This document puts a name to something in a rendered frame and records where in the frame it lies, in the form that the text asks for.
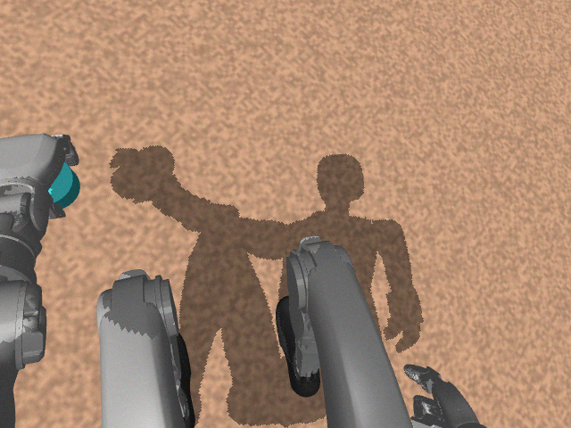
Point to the right robot hand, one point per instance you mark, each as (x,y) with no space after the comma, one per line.
(448,409)

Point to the left robot foot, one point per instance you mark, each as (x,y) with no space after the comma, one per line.
(189,418)

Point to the left robot hand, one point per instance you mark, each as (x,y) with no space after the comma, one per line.
(38,158)

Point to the right robot foot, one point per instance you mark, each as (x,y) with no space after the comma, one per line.
(302,386)

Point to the tin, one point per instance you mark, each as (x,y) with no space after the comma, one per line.
(65,188)

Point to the left robot arm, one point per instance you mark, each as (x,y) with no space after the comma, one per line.
(24,214)

